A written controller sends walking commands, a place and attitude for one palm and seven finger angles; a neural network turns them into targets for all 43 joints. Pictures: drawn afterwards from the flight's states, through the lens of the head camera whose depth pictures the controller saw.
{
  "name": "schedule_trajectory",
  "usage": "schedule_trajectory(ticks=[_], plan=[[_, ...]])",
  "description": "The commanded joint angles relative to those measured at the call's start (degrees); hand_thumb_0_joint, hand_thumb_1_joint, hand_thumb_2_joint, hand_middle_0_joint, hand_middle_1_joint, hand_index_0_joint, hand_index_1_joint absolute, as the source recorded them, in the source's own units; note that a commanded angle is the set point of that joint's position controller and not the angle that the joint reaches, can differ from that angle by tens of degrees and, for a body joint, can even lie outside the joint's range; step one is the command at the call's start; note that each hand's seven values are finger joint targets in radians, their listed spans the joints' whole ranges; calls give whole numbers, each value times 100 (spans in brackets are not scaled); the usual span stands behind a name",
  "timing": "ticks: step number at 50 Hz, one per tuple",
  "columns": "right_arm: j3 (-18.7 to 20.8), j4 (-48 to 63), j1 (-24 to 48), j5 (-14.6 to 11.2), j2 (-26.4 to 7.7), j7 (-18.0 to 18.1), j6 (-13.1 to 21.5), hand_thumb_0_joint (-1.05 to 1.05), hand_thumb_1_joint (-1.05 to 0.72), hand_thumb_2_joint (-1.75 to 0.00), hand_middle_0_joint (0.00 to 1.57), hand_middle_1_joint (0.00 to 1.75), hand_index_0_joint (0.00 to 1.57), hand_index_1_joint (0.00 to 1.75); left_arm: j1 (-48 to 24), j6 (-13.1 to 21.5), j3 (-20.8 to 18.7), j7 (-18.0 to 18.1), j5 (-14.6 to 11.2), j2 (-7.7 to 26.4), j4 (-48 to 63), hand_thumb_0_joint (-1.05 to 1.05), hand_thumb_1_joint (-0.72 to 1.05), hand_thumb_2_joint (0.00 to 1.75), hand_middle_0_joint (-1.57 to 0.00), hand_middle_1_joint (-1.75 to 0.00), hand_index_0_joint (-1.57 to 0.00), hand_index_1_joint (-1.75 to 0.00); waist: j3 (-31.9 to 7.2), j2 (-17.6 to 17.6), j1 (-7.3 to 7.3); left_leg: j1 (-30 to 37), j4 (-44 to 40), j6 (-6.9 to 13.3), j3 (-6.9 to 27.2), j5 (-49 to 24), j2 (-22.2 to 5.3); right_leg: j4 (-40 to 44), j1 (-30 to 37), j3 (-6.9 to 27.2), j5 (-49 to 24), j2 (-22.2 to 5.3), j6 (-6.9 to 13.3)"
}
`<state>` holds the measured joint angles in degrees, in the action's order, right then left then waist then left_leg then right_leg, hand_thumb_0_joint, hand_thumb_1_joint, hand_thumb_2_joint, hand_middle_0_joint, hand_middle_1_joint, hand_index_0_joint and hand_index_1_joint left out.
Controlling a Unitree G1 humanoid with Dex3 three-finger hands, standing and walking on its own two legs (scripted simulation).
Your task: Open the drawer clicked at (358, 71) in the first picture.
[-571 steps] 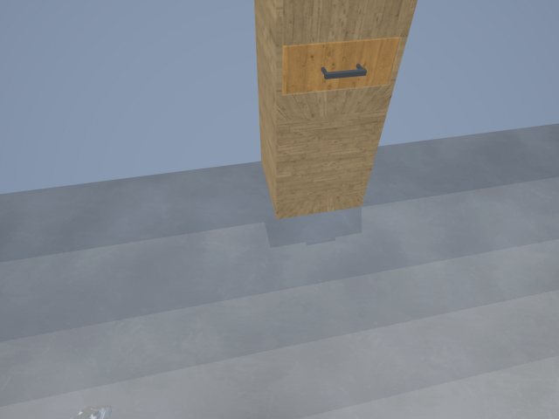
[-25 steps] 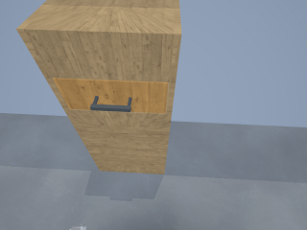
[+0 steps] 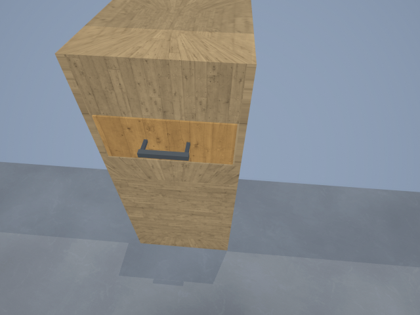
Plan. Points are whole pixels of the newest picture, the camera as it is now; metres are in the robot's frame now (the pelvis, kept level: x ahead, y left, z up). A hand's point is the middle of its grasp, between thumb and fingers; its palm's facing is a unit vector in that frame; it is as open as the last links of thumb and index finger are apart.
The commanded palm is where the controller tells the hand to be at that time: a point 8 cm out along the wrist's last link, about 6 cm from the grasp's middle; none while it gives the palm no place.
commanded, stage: look again from close up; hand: left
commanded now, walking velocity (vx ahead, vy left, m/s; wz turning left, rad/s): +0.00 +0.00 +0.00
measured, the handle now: (164, 149) +0.53 +0.17 -0.04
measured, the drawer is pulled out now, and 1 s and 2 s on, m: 0.00 0.00 0.00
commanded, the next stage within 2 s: raise the hand with hooked fingers in 0.42 s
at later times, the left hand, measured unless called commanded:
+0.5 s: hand out of the picture +0.02 +0.14 -0.17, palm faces +0.03 -0.98 -0.22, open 7.3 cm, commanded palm none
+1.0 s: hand (130, 293) +0.17 +0.17 -0.07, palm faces -0.07 -0.11 -0.99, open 8.9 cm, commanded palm +0.18 +0.19 +0.00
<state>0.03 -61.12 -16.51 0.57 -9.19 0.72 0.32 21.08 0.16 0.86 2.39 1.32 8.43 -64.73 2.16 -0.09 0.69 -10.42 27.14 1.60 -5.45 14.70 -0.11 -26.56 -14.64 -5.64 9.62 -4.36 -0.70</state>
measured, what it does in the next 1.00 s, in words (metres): lowers itself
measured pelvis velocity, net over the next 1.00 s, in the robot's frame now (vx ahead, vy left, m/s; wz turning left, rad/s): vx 0.02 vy -0.04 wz -0.08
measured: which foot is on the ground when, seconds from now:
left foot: down 0.00-1.00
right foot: down 0.00-1.00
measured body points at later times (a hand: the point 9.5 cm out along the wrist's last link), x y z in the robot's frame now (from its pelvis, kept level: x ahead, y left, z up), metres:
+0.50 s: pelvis +0.02 -0.03 +0.00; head +0.03 -0.05 +0.45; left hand +0.02 +0.19 -0.15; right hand -0.01 -0.23 -0.17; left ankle +0.00 +0.10 -0.74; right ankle +0.05 -0.13 -0.74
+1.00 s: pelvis +0.02 -0.04 -0.05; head +0.06 -0.06 +0.40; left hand +0.17 +0.18 -0.02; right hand +0.30 -0.29 -0.09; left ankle +0.01 +0.11 -0.74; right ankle +0.05 -0.13 -0.74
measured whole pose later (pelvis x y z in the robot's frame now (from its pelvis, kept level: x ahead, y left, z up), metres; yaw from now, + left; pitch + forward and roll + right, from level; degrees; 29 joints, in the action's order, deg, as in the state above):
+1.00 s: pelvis +0.02 -0.04 -0.05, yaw -5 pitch +13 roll +4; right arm 5.0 -26.5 0.1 5.0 -16.3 -2.1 -1.4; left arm 31.4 9.2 2.4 29.8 65.9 18.5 -0.3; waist -8.0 3.2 8.2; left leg -35.3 49.6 -1.7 -3.1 26.7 -0.7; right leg -54.1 -44.3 0.1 22.5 -1.2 2.8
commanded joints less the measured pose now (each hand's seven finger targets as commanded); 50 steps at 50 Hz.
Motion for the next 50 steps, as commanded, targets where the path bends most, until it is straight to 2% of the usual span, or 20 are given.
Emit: schedule_trajectory(ticks=[1, 3, 8, 25, 26, 27, 28, 29, 30, 31, 32, 33, 34, 35, 37, 39, 43, 44, 47, 50], plan=[[52, 537, -310, 28, -608, 4, 115, 0, -90, -90, 20, 30, 20, 30, 142, 100, -73, -35, 3, 620, 338, 0, 90, 90, -20, -30, -20, -30, 117, -479, -77, -1078, -1060, 77, 971, 1315, -652, 44, 145, 358, 949, -127, 238], [40, 530, -354, 14, -585, 9, 99, 0, -90, -90, 20, 30, 20, 30, 207, 106, -37, -53, -4, 522, 284, 0, 90, 90, -20, -30, -20, -30, 359, 46, -54, -1137, -1041, 111, 920, 1255, -588, 223, 73, 450, 1050, -160, 239], [-36, 309, -620, 13, -478, 10, 112, 0, -90, -90, 20, 30, 20, 30, 168, 140, -35, -59, -48, 494, 229, 0, 90, 90, -20, -30, -20, -30, 518, 221, -93, -825, -940, 86, 740, 650, -487, 460, -106, 590, 1069, -253, 252], [-103, -228, -711, 28, -214, 71, 160, 0, -90, -90, 20, 30, 20, 30, -93, 183, -128, -56, -94, 463, 136, 0, 90, 90, -20, -30, -20, -30, 194, 31, -9, -410, -788, -43, 489, -517, -505, 505, 533, 541, -174, -337, 315], [39, 140, 40, -33, -531, 18, 180, 0, -90, -90, 20, 30, 20, 30, 341, 225, -172, 177, -60, 783, -36, 0, 90, 90, -20, -30, -20, -30, 298, 1148, 252, -860, 379, -236, 311, -98, -631, 392, 542, 835, -2416, -625, 164], [-9, 2124, 251, -318, -1461, 374, 1035, 0, -90, -90, 20, 30, 20, 30, -4407, 1372, 152, 147, 750, 2233, 8289, 0, 88, 89, -20, -32, -20, -32, -2479, -970, -411, 808, -520, 119, 210, -772, -18, 46, 845, 1322, -1016, 53, 239], [104, 1855, 670, -227, -1152, 576, 1569, 0, -90, -90, 20, 30, 20, 30, -1687, 955, -223, 708, 898, 2186, 6849, 0, 85, 88, -20, -33, -20, -33, -2253, -1775, 144, 593, -453, 84, 132, -917, 23, -258, 685, 727, -37, 224, 413], [181, 1868, 727, -432, -845, 590, 1746, 0, -90, -90, 20, 30, 20, 30, -230, 124, 214, 1048, 862, 1103, 6307, 0, 83, 87, -21, -34, -21, -34, -1207, -1554, 113, -115, -576, -89, 238, -361, 1, -226, 233, 487, 440, 291, 350], [160, 1830, 614, -425, -881, 583, 1835, 0, -90, -90, 20, 30, 20, 30, -119, -33, 610, 1101, 1275, 610, 6117, 0, 81, 86, -21, -36, -21, -36, -633, -741, -34, -388, -464, -44, 223, -240, 17, -120, -107, 445, 422, 387, 255], [204, 2127, 879, -278, -1129, 562, 1857, 0, -90, -90, 20, 30, 20, 30, -681, 48, 368, 1264, 1742, 1133, 6417, 0, 78, 85, -21, -37, -21, -37, 54, -50, -140, -758, -281, 0, 452, 144, 55, 14, -686, 656, 974, 373, 247], [253, 2234, 749, -88, -1249, 512, 1765, 0, -90, -90, 20, 30, 20, 30, -451, 130, 227, 1414, 2403, 1348, 6284, 0, 76, 84, -21, -39, -21, -39, -228, 533, -115, -984, -20, 25, 389, 267, 127, -14, -951, 668, 1575, 339, 225], [339, 2466, 750, 24, -1181, 453, 1634, 0, -90, -90, 20, 30, 20, 30, 74, 152, 203, 1548, 2998, 1274, 5908, 0, 74, 83, -21, -40, -21, -40, -234, 1031, -28, -1266, 240, 8, 378, 284, 178, 3, -1194, 734, 2043, 324, 224], [429, 2783, 853, 86, -1196, 345, 1482, 0, -90, -90, 20, 30, 20, 30, 694, 185, 165, 1660, 3513, 1229, 5778, 0, 71, 82, -21, -42, -21, -42, -374, 853, 204, -1405, 370, -48, 332, 231, 270, -12, -1070, 891, 2201, 294, 268], [478, 2989, 934, 157, -1145, 236, 1273, 0, -90, -90, 20, 30, 20, 30, 1343, 268, 152, 1779, 4018, 1163, 5724, 0, 69, 81, -22, -43, -22, -43, -601, 1120, 401, -1617, 447, -105, 298, 116, 272, -162, -937, 944, 2067, 358, 327], [514, 3356, 1288, 252, -1118, -2, 810, 0, -90, -90, 20, 30, 20, 30, 2181, 369, 267, 1957, 4749, 967, 5700, 0, 64, 79, -22, -47, -22, -47, -422, 1345, 613, -2075, 570, -129, 230, 148, 293, -278, -852, 1168, 1588, 360, 408], [514, 3614, 1581, 253, -1110, -232, 394, 0, -90, -90, 20, 30, 20, 30, 2263, 526, 58, 2079, 5256, 1119, 6105, 0, 60, 77, -22, -50, -22, -50, -681, 1228, 794, -2334, 752, -112, 200, -87, 335, -599, -643, 1281, 792, 350, 462], [471, 3979, 1815, 335, -976, -374, 80, 0, -90, -90, 20, 30, 20, 30, 1626, 823, -450, 2577, 6068, 1684, 7127, 0, 50, 73, -23, -55, -23, -55, -1747, 461, 852, -2541, 1358, -47, 209, -400, 414, -1445, -769, 1400, -253, 386, 492], [451, 3927, 1765, 376, -944, -353, 3, 0, -90, -90, 20, 30, 20, 30, 1159, 871, -637, 2750, 6241, 1882, 7313, 0, 48, 72, -23, -57, -23, -57, -1762, 517, 796, -2615, 1549, -48, 311, -246, 445, -1571, -1140, 1431, 61, 392, 484], [484, 4086, 1720, 471, -892, -342, -81, 0, -90, -90, 20, 30, 20, 30, 241, 952, -775, 3238, 6568, 2044, 7961, 0, 41, 69, -24, -62, -24, -62, -2346, -5, 605, -2003, 2185, -23, 387, -444, 448, -1826, -2131, 1611, 342, 386, 548], [455, 4111, 1662, 485, -878, -214, -117, 0, -90, -90, 20, 30, 20, 30, -559, 840, -723, 3383, 6331, 2100, 8312, 0, 34, 66, -24, -66, -24, -66, -2507, -96, 258, -1770, 2516, 41, 496, -188, 436, -1797, -2449, 1609, 579, 355, 464]])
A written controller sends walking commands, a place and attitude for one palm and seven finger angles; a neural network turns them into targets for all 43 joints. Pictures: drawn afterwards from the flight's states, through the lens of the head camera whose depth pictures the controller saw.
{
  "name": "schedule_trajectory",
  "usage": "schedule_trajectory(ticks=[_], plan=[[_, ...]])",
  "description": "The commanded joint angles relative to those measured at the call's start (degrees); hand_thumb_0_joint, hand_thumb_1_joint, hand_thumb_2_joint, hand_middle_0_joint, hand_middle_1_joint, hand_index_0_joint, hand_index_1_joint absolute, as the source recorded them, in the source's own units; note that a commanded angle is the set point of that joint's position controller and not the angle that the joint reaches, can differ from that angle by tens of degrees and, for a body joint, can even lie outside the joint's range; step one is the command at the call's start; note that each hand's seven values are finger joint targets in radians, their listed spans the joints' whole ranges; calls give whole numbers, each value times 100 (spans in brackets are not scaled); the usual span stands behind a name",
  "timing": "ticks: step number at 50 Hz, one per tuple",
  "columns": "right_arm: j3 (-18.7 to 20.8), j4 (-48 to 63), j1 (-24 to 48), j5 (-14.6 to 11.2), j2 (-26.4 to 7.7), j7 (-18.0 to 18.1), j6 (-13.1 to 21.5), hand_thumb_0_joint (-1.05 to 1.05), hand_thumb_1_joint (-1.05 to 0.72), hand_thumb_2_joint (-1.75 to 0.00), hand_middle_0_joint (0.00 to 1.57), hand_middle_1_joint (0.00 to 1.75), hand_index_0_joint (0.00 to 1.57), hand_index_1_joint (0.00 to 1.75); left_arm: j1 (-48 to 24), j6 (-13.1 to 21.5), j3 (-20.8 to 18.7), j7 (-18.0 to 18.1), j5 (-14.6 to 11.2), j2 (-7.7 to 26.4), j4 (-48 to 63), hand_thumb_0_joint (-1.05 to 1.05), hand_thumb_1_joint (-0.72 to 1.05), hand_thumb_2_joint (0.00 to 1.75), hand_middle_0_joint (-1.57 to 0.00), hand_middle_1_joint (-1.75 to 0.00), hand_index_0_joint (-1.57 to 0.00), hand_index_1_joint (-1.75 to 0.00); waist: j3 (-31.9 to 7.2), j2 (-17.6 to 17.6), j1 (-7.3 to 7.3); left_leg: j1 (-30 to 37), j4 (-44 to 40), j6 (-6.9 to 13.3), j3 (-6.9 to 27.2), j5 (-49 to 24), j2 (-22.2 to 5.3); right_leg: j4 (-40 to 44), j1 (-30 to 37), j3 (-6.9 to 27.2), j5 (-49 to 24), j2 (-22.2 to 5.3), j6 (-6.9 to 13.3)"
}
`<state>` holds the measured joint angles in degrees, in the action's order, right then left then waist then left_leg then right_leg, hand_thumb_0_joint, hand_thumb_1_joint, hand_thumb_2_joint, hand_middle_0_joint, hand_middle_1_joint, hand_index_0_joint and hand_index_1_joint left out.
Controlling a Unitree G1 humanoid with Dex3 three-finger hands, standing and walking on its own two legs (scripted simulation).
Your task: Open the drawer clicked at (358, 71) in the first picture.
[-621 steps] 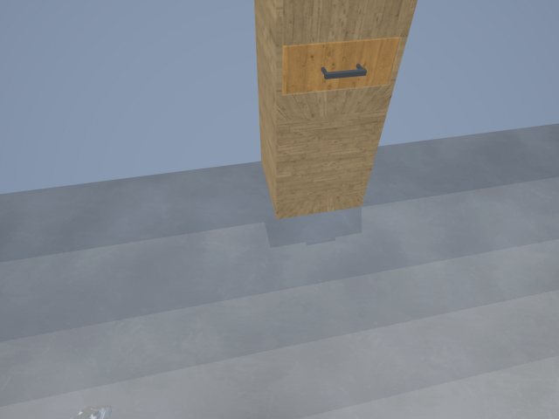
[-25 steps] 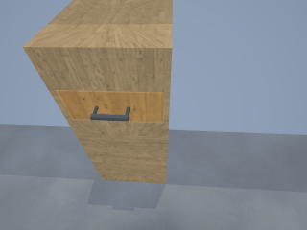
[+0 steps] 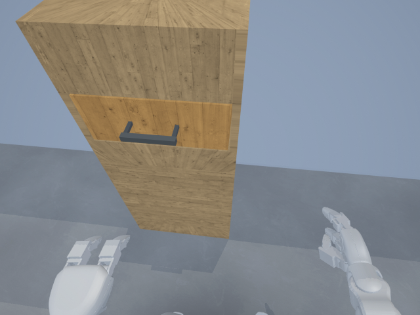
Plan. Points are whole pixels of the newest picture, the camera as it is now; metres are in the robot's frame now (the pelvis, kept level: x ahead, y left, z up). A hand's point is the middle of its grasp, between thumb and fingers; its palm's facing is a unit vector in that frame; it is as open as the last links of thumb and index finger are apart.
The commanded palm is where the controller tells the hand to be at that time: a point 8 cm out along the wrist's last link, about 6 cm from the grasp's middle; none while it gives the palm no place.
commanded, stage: raise the hand with hooked fingers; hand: left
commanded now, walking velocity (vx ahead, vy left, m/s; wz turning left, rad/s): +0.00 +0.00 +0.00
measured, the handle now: (150, 133) +0.49 +0.25 +0.01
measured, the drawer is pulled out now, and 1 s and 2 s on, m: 0.00 0.00 0.00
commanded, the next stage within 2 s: move the hooked fingers above the handle in 1.42 s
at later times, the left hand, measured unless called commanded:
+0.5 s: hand (89, 215) +0.24 +0.27 +0.05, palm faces +0.05 -0.09 -0.99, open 11.8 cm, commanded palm +0.23 +0.27 +0.11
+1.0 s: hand (86, 159) +0.31 +0.28 +0.13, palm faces +0.06 -0.06 -1.00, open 13.8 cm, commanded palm +0.29 +0.28 +0.18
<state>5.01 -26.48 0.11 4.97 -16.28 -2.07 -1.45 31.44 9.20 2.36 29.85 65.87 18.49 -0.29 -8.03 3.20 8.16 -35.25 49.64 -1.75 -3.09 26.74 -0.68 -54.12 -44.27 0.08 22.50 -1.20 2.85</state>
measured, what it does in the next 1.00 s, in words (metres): stands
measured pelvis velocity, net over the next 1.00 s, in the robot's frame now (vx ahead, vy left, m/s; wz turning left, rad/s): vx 0.02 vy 0.03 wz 0.03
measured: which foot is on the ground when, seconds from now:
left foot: down 0.00-1.00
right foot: down 0.00-1.00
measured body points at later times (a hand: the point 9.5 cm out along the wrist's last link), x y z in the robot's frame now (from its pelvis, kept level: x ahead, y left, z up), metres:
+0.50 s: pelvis +0.02 +0.04 +0.03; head +0.06 +0.01 +0.47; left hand +0.24 +0.27 +0.11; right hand +0.19 -0.21 -0.09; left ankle -0.03 +0.15 -0.69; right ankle +0.04 -0.09 -0.69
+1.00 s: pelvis +0.02 +0.03 +0.05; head +0.04 +0.00 +0.49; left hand +0.31 +0.28 +0.18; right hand +0.24 -0.16 -0.06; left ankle -0.03 +0.15 -0.69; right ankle +0.04 -0.09 -0.69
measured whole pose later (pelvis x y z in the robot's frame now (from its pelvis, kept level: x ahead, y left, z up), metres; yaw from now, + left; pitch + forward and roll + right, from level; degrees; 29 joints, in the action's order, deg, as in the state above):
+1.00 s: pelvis +0.02 +0.03 +0.05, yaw +2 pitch +2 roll +1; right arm -1.4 -34.2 -5.5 0.3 -12.3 1.7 -5.3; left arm -4.3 -5.5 5.2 5.5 55.7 25.3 -2.9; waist -0.7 -4.1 5.4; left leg -11.9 28.9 0.4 -0.6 19.0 0.6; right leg -31.1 -18.3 -2.5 14.8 -2.2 0.0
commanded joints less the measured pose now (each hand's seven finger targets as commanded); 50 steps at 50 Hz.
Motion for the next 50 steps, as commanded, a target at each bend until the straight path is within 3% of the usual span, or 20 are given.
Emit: schedule_trajectory(ticks=[1, 5, 8, 9, 11, 12, 14, 15, 17, 20, 22, 25, 28, 33, 34, 37, 43, 45, 50], plan=[[-54, 648, -16, 1, -179, 90, 74, 0, -90, -90, 20, 30, 20, 30, -1531, -174, -813, 591, -224, 1038, 1719, 0, 32, 65, -24, -68, -24, -68, -1422, -476, -553, 697, 238, 376, 236, -1312, 477, 1006, 566, 923, -686, 54, 83], [-170, 607, 96, -81, -206, 157, 12, 0, -90, -90, 20, 30, 20, 30, -1595, -917, -274, 143, -511, 721, 1488, 0, 22, 61, -25, -74, -25, -74, -1057, -338, -688, 581, -237, 383, 201, -1289, 376, 1230, 1272, 457, -980, 134, -16], [-296, 560, 178, -173, -179, 288, -54, 0, -90, -90, 20, 30, 20, 30, -1455, -1403, -171, -457, -666, 788, 1412, 0, 15, 58, -25, -78, -25, -78, -891, 134, -531, 549, -759, 406, 161, -1376, 312, 1502, 2174, 273, -1309, 119, -84], [-355, 579, 238, -191, -194, 313, -58, 0, -90, -90, 20, 30, 20, 30, -1316, -1468, -271, -615, -690, 882, 1396, 0, 13, 57, -25, -80, -25, -80, -896, 132, -435, 587, -876, 405, 167, -1455, 302, 1529, 2338, 321, -1396, 129, -68], [-396, 497, 142, -205, -156, 327, -19, 0, -90, -90, 20, 30, 20, 30, -1154, -1431, -273, -853, -702, 903, 1459, 0, 8, 55, -26, -82, -26, -82, -777, -145, -334, 767, -1109, 363, 178, -1659, 268, 1566, 2553, 193, -1551, 108, -49], [-410, 460, 81, -199, -145, 318, 2, 0, -90, -90, 20, 30, 20, 30, -1043, -1378, -338, -926, -684, 954, 1342, 0, 6, 54, -26, -84, -26, -84, -618, -63, -310, 779, -1199, 349, 181, -1718, 248, 1608, 2588, 157, -1569, 110, -52], [-404, 429, 66, -183, -172, 305, 38, 0, -90, -90, 20, 30, 20, 30, -940, -1239, -555, -950, -657, 1061, 1357, 0, 1, 52, -26, -87, -26, -87, -572, -48, -214, 821, -1334, 332, 208, -1914, 218, 1637, 2745, 139, -1704, 131, -28], [-379, 417, -7, -178, -178, 288, 58, 0, -90, -90, 20, 30, 20, 30, -1008, -1166, -563, -917, -660, 1045, 1513, 0, -1, 51, -27, -88, -27, -88, -641, -235, -212, 882, -1391, 320, 218, -1991, 223, 1627, 2807, 119, -1768, 108, -21], [-310, 388, -69, -176, -196, 261, 84, 0, -90, -90, 20, 30, 20, 30, -1125, -1061, -617, -810, -657, 1016, 1621, 0, -6, 49, -27, -92, -27, -92, -663, -395, -249, 1057, -1420, 308, 233, -2162, 211, 1627, 2715, 52, -1839, 130, 9], [-202, 345, -158, -179, -255, 264, 120, 0, -90, -90, 20, 30, 20, 30, -1590, -1012, -752, -605, -685, 1130, 1811, 0, -13, 46, -27, -96, -27, -96, -859, -314, -310, 1211, -1424, 306, 256, -2309, 216, 1624, 2719, 21, -1863, 123, 1], [-150, 290, -191, -203, -286, 246, 141, 0, -90, -90, 20, 30, 20, 30, -1727, -1038, -631, -546, -705, 1025, 1820, 0, -17, 44, -28, -99, -28, -99, -924, -584, -350, 1414, -1427, 284, 270, -2618, 199, 1582, 2632, -62, -2028, 132, 19], [-111, 234, -171, -260, -345, 265, 140, 0, -90, -90, 20, 30, 20, 30, -2176, -1186, -483, -606, -788, 1019, 1789, 0, -24, 41, -28, -103, -28, -103, -881, -493, -407, 1543, -1519, 282, 302, -2603, 181, 1665, 2621, -126, -1873, 114, -8], [-110, 175, -124, -300, -367, 290, 96, 0, -90, -90, 20, 30, 20, 30, -2533, -1367, -358, -812, -787, 1085, 1773, 0, -31, 38, -29, -108, -29, -108, -924, -545, -383, 1757, -1647, 273, 309, -2896, 156, 1745, 2773, -182, -1994, 102, -12], [-190, 115, -75, -375, -353, 315, -33, 0, -90, -90, 20, 30, 20, 30, -3144, -1618, -313, -1279, -790, 1261, 1515, 0, -43, 33, -29, -115, -29, -115, -628, -480, -345, 1960, -1944, 239, 323, -3205, 124, 1981, 3031, -217, -2119, 120, -16], [-202, 134, -21, -392, -372, 326, -67, 0, -90, -90, 20, 30, 20, 30, -3285, -1644, -413, -1363, -789, 1405, 1519, 0, -45, 32, -30, -117, -30, -117, -674, -564, -325, 2007, -1995, 235, 294, -3175, 126, 2037, 3146, -183, -2115, 124, -14], [-275, 112, -11, -422, -331, 355, -136, 0, -90, -90, 20, 30, 20, 30, -3757, -1699, -293, -1625, -826, 1388, 1259, 0, -50, 30, -30, -120, -30, -120, -455, -464, -349, 2018, -2178, 242, 256, -2904, 162, 2213, 3261, -206, -2056, 129, -27], [-351, 57, -12, -436, -307, 410, -188, 0, -90, -90, 20, 30, 20, 30, -4658, -1591, -312, -2041, -875, 1579, 988, 0, -50, 30, -30, -120, -30, -120, -544, -443, -380, 2150, -2350, 270, 195, -2813, 226, 2432, 3583, -193, -2191, 141, -33], [-368, 45, -9, -442, -302, 421, -176, 0, -90, -90, 20, 30, 20, 30, -4949, -1508, -351, -2139, -908, 1684, 987, 0, -50, 30, -30, -120, -30, -120, -583, -607, -384, 2195, -2396, 264, 200, -2816, 243, 2489, 3689, -176, -2224, 126, -25], [-358, -31, -112, -465, -337, 451, -162, 0, -90, -90, 20, 30, 20, 30, -5380, -1322, -540, -2310, -1047, 1932, 788, 0, -50, 30, -30, -120, -30, -120, -805, -384, -386, 2195, -2456, 274, 211, -3104, 274, 2549, 3988, -178, -2605, 114, -51]])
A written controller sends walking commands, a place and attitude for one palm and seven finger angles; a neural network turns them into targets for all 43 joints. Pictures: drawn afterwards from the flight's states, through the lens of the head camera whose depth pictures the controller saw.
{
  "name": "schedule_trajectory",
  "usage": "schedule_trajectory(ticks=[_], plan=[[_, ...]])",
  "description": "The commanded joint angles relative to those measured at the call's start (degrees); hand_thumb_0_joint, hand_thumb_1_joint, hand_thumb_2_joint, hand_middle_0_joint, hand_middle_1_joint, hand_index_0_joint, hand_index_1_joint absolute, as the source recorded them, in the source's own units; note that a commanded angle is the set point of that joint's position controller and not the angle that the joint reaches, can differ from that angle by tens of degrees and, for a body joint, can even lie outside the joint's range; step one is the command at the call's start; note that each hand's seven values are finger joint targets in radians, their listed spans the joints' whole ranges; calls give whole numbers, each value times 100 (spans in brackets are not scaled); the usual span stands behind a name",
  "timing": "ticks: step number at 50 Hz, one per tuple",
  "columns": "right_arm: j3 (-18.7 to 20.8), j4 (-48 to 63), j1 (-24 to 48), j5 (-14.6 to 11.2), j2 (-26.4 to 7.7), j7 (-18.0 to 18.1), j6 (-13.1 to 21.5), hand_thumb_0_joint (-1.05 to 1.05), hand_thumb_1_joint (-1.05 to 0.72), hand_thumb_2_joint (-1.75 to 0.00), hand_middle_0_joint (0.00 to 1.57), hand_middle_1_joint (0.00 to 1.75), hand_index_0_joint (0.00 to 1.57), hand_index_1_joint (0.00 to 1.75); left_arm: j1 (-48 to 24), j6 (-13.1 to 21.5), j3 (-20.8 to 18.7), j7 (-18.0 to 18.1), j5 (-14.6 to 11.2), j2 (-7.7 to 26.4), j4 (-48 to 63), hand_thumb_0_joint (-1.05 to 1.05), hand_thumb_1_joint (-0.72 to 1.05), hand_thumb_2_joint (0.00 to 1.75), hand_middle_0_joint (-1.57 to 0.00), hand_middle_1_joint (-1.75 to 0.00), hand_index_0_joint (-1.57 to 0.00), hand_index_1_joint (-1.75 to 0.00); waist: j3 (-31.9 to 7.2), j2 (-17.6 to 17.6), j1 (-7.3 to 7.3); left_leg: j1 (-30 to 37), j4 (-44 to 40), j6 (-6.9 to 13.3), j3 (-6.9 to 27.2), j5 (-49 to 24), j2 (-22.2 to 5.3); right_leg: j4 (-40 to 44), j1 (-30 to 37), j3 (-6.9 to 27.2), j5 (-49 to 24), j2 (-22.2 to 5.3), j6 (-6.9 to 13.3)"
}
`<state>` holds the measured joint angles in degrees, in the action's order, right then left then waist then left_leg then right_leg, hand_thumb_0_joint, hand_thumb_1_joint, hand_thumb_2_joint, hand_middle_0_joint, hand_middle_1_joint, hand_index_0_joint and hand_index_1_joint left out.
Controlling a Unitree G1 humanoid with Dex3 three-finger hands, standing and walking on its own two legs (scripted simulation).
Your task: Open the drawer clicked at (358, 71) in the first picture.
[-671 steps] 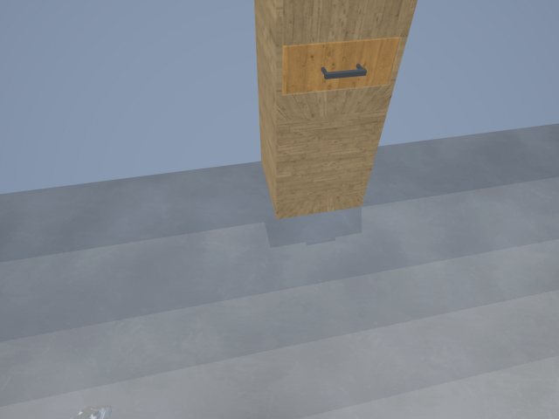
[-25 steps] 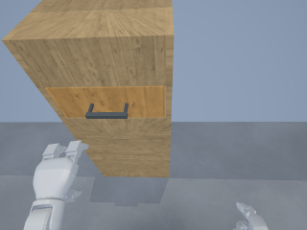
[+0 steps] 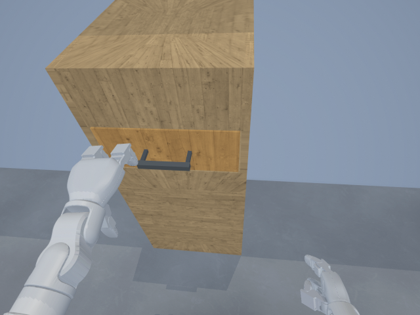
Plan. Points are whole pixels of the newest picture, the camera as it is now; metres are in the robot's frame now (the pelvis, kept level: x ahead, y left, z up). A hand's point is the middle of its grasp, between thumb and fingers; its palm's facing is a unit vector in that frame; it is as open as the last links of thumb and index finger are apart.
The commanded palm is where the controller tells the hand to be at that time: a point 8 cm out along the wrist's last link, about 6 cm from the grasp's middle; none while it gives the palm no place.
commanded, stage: raise the hand with hooked fingers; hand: left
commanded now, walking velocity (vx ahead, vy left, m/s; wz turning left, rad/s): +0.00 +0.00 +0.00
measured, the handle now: (165, 159) +0.48 +0.20 -0.03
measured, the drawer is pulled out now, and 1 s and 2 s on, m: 0.00 0.00 0.00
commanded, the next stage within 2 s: move the hooked fingers above the handle in 0.42 s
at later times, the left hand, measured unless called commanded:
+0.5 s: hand (114, 190) +0.30 +0.23 +0.08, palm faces +0.08 -0.07 -0.99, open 13.8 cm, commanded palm +0.27 +0.23 +0.14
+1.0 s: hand (124, 184) +0.33 +0.23 +0.06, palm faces +0.02 -0.06 -1.00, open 13.8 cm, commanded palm +0.31 +0.24 +0.12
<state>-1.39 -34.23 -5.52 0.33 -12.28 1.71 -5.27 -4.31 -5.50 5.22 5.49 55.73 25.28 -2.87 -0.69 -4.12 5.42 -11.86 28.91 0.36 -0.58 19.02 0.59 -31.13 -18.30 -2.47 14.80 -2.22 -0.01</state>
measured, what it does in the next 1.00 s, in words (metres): stands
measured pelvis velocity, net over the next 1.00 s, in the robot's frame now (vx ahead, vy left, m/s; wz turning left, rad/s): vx -0.01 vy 0.00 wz -0.01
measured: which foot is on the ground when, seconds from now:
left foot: down 0.00-1.00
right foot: down 0.00-1.00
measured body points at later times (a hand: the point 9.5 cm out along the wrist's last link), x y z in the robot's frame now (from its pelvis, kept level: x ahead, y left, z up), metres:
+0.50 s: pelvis -0.01 +0.00 +0.00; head +0.02 -0.04 +0.45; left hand +0.29 +0.23 +0.13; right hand +0.17 -0.24 -0.12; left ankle -0.04 +0.12 -0.73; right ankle +0.01 -0.12 -0.73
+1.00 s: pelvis -0.01 +0.00 +0.00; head +0.02 -0.03 +0.45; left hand +0.32 +0.23 +0.11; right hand +0.15 -0.24 -0.12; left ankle -0.04 +0.12 -0.73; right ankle +0.01 -0.12 -0.73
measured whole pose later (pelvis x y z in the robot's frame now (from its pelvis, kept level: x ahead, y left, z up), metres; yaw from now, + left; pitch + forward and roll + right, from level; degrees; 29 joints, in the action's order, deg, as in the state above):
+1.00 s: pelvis -0.01 +0.00 +0.00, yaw +0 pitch +5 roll +1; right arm 1.7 -36.4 -10.5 -0.9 -14.4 2.4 -4.7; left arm -13.0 -0.1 4.8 8.4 56.3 25.1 -16.0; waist -1.6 -3.0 3.6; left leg -16.5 29.4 0.3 -1.1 17.9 0.8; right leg -32.0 -23.2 -1.9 13.7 -2.3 0.2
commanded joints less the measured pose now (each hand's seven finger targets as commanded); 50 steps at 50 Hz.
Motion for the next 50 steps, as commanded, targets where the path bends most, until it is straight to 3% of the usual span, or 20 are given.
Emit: schedule_trajectory(ticks=[1, 3, 8, 14, 19, 21, 26, 29, 31, 32, 35, 37, 38, 39, 40, 43, 47, 50], plan=[[296, 734, 444, -21, -744, 86, 212, 0, -90, -90, 20, 30, 20, 30, -1872, 173, -830, 93, -80, 1272, 943, 0, -50, 30, -30, -120, -30, -120, -1462, 330, -118, -152, -398, 73, -44, -2302, 154, 289, 1357, 73, -1834, 218, 232], [325, 745, 388, -45, -756, 65, 218, 0, -90, -90, 20, 30, 20, 30, -1503, 182, -746, 2, -169, 1089, 673, 0, -50, 30, -30, -120, -30, -120, -1278, 492, -91, -251, -444, 80, -93, -2184, 162, 353, 1331, 64, -1778, 216, 211], [386, 846, 349, -45, -824, -5, 209, 0, -90, -90, 20, 30, 20, 30, -1261, 377, -851, -46, -225, 1139, 1003, 0, -50, 30, -30, -120, -30, -120, -1441, 510, -21, -307, -473, 89, -117, -2186, 168, 338, 1432, 93, -1788, 193, 202], [451, 777, 290, -60, -829, -6, 286, 0, -90, -90, 20, 30, 20, 30, -1417, 584, -1196, 412, -127, 1416, 1261, 0, -50, 30, -30, -120, -30, -120, -1641, 312, 9, -296, -476, 67, -75, -2130, 192, 318, 1392, 135, -1605, 203, 232], [474, 698, 316, -117, -823, 5, 307, 0, -90, -90, 20, 30, 20, 30, -1532, 408, -1035, 624, -70, 1275, 1030, 0, -50, 30, -30, -120, -30, -120, -1535, 275, -50, -272, -529, 58, -92, -1907, 185, 357, 1203, 98, -1304, 222, 236], [474, 695, 330, -115, -821, 24, 315, 0, -90, -90, 20, 30, 20, 30, -1539, 337, -942, 604, -91, 1242, 1046, 0, -50, 30, -30, -120, -30, -120, -1570, 201, -49, -218, -537, 75, -107, -1947, 193, 354, 1256, 94, -1372, 207, 235], [417, 713, 387, -116, -822, 62, 293, 0, -90, -90, 20, 30, 20, 30, -1432, 194, -758, 349, -167, 1115, 831, 0, -50, 30, -30, -120, -30, -120, -1304, 553, -92, -301, -581, 109, -149, -1727, 196, 461, 1250, 100, -1254, 201, 185], [384, 664, 324, -121, -846, 114, 293, 0, -90, -90, 20, 30, 20, 30, -1918, 245, -753, 260, -113, 1190, 498, 0, -50, 30, -30, -120, -30, -120, -1144, 691, -179, -420, -575, 115, -156, -1430, 201, 514, 1064, 108, -934, 214, 171], [389, 654, 285, -100, -828, 141, 306, 0, -90, -90, 20, 30, 20, 30, -2060, 356, -861, 262, -48, 1338, 415, 0, -50, 30, -30, -120, -30, -120, -1309, 471, -122, -409, -542, 110, -152, -1464, 228, 455, 1126, 111, -960, 206, 190], [389, 659, 262, -94, -812, 147, 318, 0, -90, -90, 20, 30, 20, 30, -2192, 414, -770, 268, -39, 1257, 409, 0, -50, 30, -30, -120, -30, -120, -1389, 363, -130, -381, -505, 109, -150, -1543, 242, 414, 1110, 108, -1057, 199, 199], [406, 615, 169, -93, -796, 150, 335, 0, -90, -90, 20, 30, 20, 30, -2465, 548, -748, 305, -28, 1234, 209, 0, -50, 30, -30, -120, -30, -120, -1413, 356, -193, -425, -449, 93, -142, -1510, 241, 391, 989, 95, -1025, 201, 198], [443, 642, 123, -77, -783, 139, 357, 0, -90, -90, 20, 30, 20, 30, -2511, 642, -644, 352, -27, 1098, 256, 0, -50, 30, -30, -120, -30, -120, -1594, 305, -161, -344, -388, 98, -135, -1686, 241, 316, 985, 87, -1179, 211, 214], [457, 627, 78, -76, -790, 141, 361, 0, -90, -90, 20, 30, 20, 30, -2491, 666, -746, 381, -22, 1197, 176, 0, -50, 30, -30, -120, -30, -120, -1617, 340, -159, -373, -365, 96, -128, -1747, 233, 292, 988, 84, -1256, 215, 217], [464, 610, 52, -77, -823, 130, 345, 0, -90, -90, 20, 30, 20, 30, -2449, 664, -897, 410, 4, 1344, 83, 0, -50, 30, -30, -120, -30, -120, -1671, 331, -139, -431, -359, 76, -118, -1767, 238, 273, 1032, 94, -1247, 231, 224], [461, 622, 52, -77, -796, 116, 344, 0, -90, -90, 20, 30, 20, 30, -2513, 668, -708, 426, 13, 1150, 91, 0, -50, 30, -30, -120, -30, -120, -1669, 286, -154, -447, -340, 81, -126, -1802, 241, 243, 1005, 80, -1308, 209, 225], [505, 626, 2, -78, -806, 81, 326, 0, -90, -90, 20, 30, 20, 30, -2321, 626, -727, 498, 10, 1093, 68, 0, -50, 30, -30, -120, -30, -120, -1752, 347, -126, -443, -282, 77, -140, -2092, 217, 160, 1025, 66, -1615, 221, 233], [504, 565, -84, -112, -864, 105, 275, 0, -90, -90, 20, 30, 20, 30, -2622, 525, -766, 541, 58, 1209, -327, 0, -50, 30, -30, -120, -30, -120, -1569, 530, -203, -652, -291, 91, -145, -1791, 209, 171, 865, 58, -1334, 233, 225], [541, 601, -131, -101, -857, 119, 285, 0, -90, -90, 20, 30, 20, 30, -2752, 570, -774, 604, 87, 1254, -177, 0, -50, 30, -30, -120, -30, -120, -1925, 278, -175, -537, -227, 102, -127, -1850, 224, 106, 955, 92, -1352, 218, 236]])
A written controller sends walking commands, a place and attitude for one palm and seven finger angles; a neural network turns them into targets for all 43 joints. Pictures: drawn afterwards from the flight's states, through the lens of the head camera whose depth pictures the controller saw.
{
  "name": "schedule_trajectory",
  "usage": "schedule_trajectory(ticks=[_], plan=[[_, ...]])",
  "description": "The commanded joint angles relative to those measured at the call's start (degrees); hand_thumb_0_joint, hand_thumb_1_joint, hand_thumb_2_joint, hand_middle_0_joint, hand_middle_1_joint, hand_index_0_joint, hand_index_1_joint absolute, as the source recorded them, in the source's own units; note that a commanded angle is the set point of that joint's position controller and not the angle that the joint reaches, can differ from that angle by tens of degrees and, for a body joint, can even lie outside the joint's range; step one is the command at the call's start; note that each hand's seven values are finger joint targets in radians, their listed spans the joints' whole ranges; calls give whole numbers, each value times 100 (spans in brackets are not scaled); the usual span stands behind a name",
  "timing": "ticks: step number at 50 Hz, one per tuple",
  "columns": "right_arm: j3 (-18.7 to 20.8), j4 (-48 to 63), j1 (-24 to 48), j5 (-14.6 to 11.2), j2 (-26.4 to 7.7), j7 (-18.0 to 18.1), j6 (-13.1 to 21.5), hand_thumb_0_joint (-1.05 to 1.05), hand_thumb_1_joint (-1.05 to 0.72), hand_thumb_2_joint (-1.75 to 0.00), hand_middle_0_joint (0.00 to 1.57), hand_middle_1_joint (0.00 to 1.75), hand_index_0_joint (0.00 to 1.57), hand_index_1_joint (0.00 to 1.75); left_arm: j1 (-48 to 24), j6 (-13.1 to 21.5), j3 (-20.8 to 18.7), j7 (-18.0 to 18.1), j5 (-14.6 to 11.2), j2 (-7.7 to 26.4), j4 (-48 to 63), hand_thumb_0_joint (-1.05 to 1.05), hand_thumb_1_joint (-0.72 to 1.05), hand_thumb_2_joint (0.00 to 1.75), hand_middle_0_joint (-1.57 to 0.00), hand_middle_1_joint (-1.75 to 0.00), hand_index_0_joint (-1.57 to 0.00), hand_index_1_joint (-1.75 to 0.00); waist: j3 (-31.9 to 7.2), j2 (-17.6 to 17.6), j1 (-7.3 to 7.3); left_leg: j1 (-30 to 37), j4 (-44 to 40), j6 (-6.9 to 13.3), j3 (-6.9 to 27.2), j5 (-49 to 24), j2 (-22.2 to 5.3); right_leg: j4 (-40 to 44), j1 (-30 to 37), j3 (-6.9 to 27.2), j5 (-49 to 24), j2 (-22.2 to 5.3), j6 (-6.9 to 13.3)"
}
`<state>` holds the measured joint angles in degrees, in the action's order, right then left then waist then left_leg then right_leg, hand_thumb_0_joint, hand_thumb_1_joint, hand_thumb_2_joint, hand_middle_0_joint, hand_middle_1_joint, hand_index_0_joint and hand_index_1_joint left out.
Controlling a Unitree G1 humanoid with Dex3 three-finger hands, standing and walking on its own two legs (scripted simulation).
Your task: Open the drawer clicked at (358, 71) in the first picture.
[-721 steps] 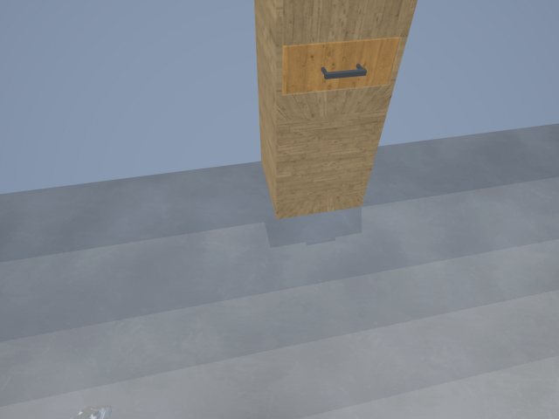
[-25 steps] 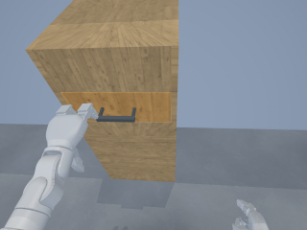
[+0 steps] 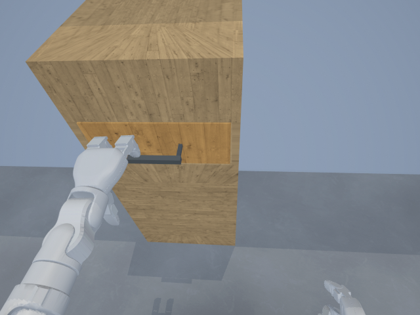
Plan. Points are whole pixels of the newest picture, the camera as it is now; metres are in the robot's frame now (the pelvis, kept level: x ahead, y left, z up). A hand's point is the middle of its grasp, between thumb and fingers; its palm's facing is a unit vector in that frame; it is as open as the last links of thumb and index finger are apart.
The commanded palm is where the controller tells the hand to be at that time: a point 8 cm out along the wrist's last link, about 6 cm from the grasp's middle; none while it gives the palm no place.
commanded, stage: move the hooked fingers above the handle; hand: left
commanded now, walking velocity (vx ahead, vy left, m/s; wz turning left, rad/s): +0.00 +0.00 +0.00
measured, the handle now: (155, 153) +0.49 +0.21 -0.03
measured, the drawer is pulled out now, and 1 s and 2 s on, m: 0.00 0.00 0.00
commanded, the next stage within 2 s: none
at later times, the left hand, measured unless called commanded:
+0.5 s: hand (125, 168) +0.38 +0.23 +0.04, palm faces -0.02 -0.03 -1.00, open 13.8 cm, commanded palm +0.37 +0.24 +0.10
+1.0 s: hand (137, 158) +0.43 +0.22 +0.02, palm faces -0.03 -0.01 -1.00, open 13.8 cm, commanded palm +0.41 +0.23 +0.08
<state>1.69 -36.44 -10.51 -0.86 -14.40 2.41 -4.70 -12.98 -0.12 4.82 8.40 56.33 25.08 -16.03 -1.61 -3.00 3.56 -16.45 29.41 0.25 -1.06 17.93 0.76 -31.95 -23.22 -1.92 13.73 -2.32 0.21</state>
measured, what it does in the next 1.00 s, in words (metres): stands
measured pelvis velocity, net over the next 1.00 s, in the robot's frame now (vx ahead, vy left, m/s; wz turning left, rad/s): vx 0.01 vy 0.00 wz -0.01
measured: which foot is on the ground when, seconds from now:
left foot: down 0.00-1.00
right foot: down 0.00-1.00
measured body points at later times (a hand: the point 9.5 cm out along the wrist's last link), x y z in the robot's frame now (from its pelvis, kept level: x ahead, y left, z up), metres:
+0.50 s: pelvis +0.01 +0.00 -0.01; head +0.06 -0.03 +0.44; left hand +0.38 +0.23 +0.09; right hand +0.13 -0.26 -0.14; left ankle -0.03 +0.12 -0.73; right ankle +0.03 -0.12 -0.73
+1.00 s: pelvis +0.01 +0.00 -0.01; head +0.07 -0.02 +0.43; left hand +0.42 +0.22 +0.08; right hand +0.08 -0.27 -0.15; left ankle -0.03 +0.12 -0.73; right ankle +0.03 -0.12 -0.73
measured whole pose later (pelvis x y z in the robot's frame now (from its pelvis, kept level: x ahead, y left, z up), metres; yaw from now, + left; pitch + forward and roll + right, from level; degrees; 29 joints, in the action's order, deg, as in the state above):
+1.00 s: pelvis +0.01 +0.00 -0.01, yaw +0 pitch +12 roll +1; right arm 4.1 -38.7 -16.9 -0.4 -14.6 2.1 -5.7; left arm -32.7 4.4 3.8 15.6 61.0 24.5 -44.8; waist -5.1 -2.5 -0.8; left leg -27.6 36.2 0.4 -1.3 20.9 0.3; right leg -37.3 -33.9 -1.6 15.7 -2.0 0.2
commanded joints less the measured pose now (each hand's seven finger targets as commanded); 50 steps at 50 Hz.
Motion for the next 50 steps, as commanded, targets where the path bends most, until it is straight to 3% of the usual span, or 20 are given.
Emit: schedule_trajectory(ticks=[1, 5, 8, 9, 11, 14, 17, 19, 22, 26, 30, 31, 33, 34, 36, 39, 42, 43, 46, 50], plan=[[236, 765, 322, 9, -645, 61, 215, 0, -90, -90, 20, 30, 20, 30, -1972, 33, -713, 330, 28, 1250, 963, 0, -50, 30, -30, -120, -30, -120, -1686, 247, -54, -128, -270, 110, -77, -1717, 203, 188, 1339, 9, -1242, 248, 218], [269, 721, 177, 3, -663, 64, 234, 0, -90, -90, 20, 30, 20, 30, -2471, 78, -458, 397, 87, 1053, 783, 0, -50, 30, -30, -120, -30, -120, -1776, 181, -141, -75, -197, 109, -53, -1690, 187, 125, 1090, -27, -1107, 259, 227], [288, 673, 73, 7, -680, 75, 230, 0, -90, -90, 20, 30, 20, 30, -2515, 77, -581, 443, 106, 1186, 413, 0, -50, 30, -30, -120, -30, -120, -1844, 213, -114, -182, -157, 106, -55, -1736, 198, 77, 1153, -2, -1225, 260, 233], [302, 638, 15, 5, -712, 74, 209, 0, -90, -90, 20, 30, 20, 30, -2516, 63, -764, 467, 128, 1355, 243, 0, -50, 30, -30, -120, -30, -120, -1852, 403, -106, -288, -156, 106, -52, -1736, 194, 64, 1223, -10, -1223, 271, 229], [312, 676, 28, -2, -685, 62, 207, 0, -90, -90, 20, 30, 20, 30, -2500, 71, -606, 482, 113, 1150, 245, 0, -50, 30, -30, -120, -30, -120, -1919, 334, -93, -283, -133, 119, -86, -1824, 188, 27, 1231, 5, -1363, 255, 226], [323, 682, -36, 3, -725, 52, 171, 0, -90, -90, 20, 30, 20, 30, -2284, 26, -846, 499, 131, 1354, -6, 0, -50, 30, -30, -120, -30, -120, -2007, 435, -36, -436, -90, 124, -103, -1954, 192, -31, 1401, 26, -1577, 259, 222], [308, 684, -45, -25, -733, 67, 153, 0, -90, -90, 20, 30, 20, 30, -2490, 5, -686, 466, 125, 1231, -166, 0, -50, 30, -30, -120, -30, -120, -1808, 506, -127, -552, -84, 141, -143, -1806, 185, -23, 1246, 19, -1533, 255, 200], [337, 668, -99, -13, -754, 83, 159, 0, -90, -90, 20, 30, 20, 30, -2732, 59, -773, 484, 182, 1389, -145, 0, -50, 30, -30, -120, -30, -120, -1939, 402, -161, -492, -42, 154, -152, -1778, 183, -23, 1214, 38, -1449, 260, 208], [364, 627, -223, 4, -725, 86, 174, 0, -90, -90, 20, 30, 20, 30, -3027, 184, -556, 515, 187, 1179, -155, 0, -50, 30, -30, -120, -30, -120, -2075, 268, -263, -370, 60, 158, -129, -1894, 187, -74, 1060, 30, -1558, 260, 209], [393, 513, -377, 10, -735, 92, 177, 0, -90, -90, 20, 30, 20, 30, -3474, 289, -521, 632, 240, 1173, -568, 0, -50, 30, -30, -120, -30, -120, -1983, 348, -374, -445, 145, 165, -95, -1717, 187, -105, 782, -1, -1350, 277, 207], [422, 472, -511, 27, -732, 68, 149, 0, -90, -90, 20, 30, 20, 30, -3649, 326, -561, 766, 304, 1208, -815, 0, -50, 30, -30, -120, -30, -120, -2371, 189, -319, -452, 233, 152, -90, -1928, 209, -214, 878, 11, -1542, 274, 227], [420, 443, -513, 29, -743, 75, 133, 0, -90, -90, 20, 30, 20, 30, -3688, 310, -647, 801, 320, 1298, -1009, 0, -50, 30, -30, -120, -30, -120, -2245, 359, -356, -546, 247, 163, -101, -1877, 204, -203, 864, 16, -1576, 273, 213], [409, 417, -548, 25, -747, 68, 113, 0, -90, -90, 20, 30, 20, 30, -3762, 283, -636, 826, 337, 1290, -1253, 0, -50, 30, -30, -120, -30, -120, -2222, 343, -350, -663, 246, 165, -128, -1904, 205, -231, 876, 13, -1669, 266, 214], [414, 415, -566, 40, -772, 65, 90, 0, -90, -90, 20, 30, 20, 30, -3734, 278, -776, 840, 363, 1442, -1329, 0, -50, 30, -30, -120, -30, -120, -2298, 362, -323, -693, 254, 158, -114, -1957, 203, -249, 939, 20, -1688, 274, 219], [430, 467, -578, 43, -747, 42, 78, 0, -90, -90, 20, 30, 20, 30, -3659, 285, -725, 858, 360, 1363, -1233, 0, -50, 30, -30, -120, -30, -120, -2553, 208, -270, -619, 295, 161, -142, -2222, 190, -317, 1045, 37, -1962, 268, 224], [431, 436, -646, 33, -790, 28, 42, 0, -90, -90, 20, 30, 20, 30, -3684, 253, -714, 833, 358, 1333, -1570, 0, -50, 30, -30, -120, -30, -120, -2309, 429, -354, -804, 286, 161, -136, -2154, 172, -302, 965, 3, -1924, 282, 215], [435, 430, -712, 38, -799, 43, 29, 0, -90, -90, 20, 30, 20, 30, -3974, 323, -669, 845, 392, 1375, -1586, 0, -50, 30, -30, -120, -30, -120, -2406, 423, -411, -829, 307, 189, -156, -1946, 181, -293, 916, 43, -1803, 275, 195], [457, 418, -741, 48, -784, 44, 31, 0, -90, -90, 20, 30, 20, 30, -4051, 375, -650, 867, 417, 1352, -1545, 0, -50, 30, -30, -120, -30, -120, -2460, 266, -416, -755, 327, 180, -155, -2023, 173, -312, 847, 32, -1809, 277, 210], [493, 342, -843, 63, -772, 20, 43, 0, -90, -90, 20, 30, 20, 30, -4207, 473, -483, 949, 426, 1114, -1688, 0, -50, 30, -30, -120, -30, -120, -2408, 277, -517, -685, 400, 183, -121, -2058, 157, -315, 623, 17, -1733, 301, 213], [496, 249, -981, 92, -801, 5, 30, 0, -90, -90, 20, 30, 20, 30, -4551, 524, -670, 1126, 498, 1373, -1888, 0, -50, 30, -30, -120, -30, -120, -2589, 198, -527, -781, 444, 172, -92, -2019, 168, -388, 597, 22, -1676, 300, 221]])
